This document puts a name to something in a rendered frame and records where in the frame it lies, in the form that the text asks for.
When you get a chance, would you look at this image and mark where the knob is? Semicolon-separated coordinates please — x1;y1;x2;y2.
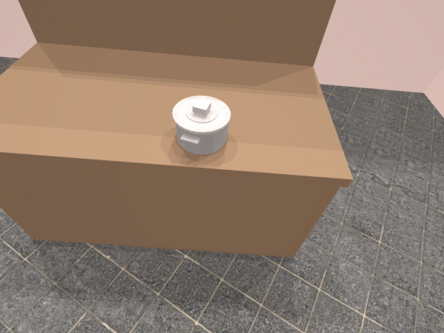
192;99;211;115

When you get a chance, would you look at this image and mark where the lid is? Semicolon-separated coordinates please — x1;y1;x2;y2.
172;96;231;134

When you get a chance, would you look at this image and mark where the table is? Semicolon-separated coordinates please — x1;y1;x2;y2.
0;0;353;257

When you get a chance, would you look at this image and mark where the pot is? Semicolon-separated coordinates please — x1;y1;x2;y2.
176;123;229;155

